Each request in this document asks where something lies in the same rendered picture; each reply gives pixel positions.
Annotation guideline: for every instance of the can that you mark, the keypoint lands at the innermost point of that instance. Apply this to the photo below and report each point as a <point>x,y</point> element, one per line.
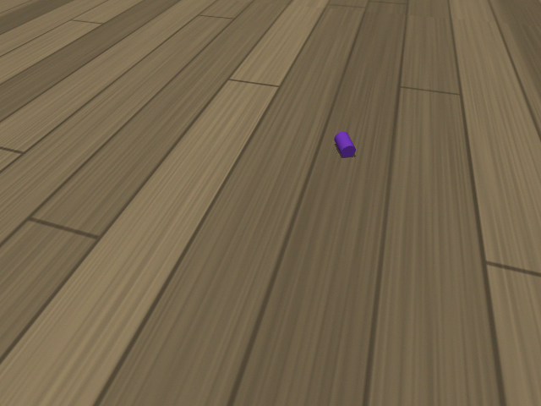
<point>344,144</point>

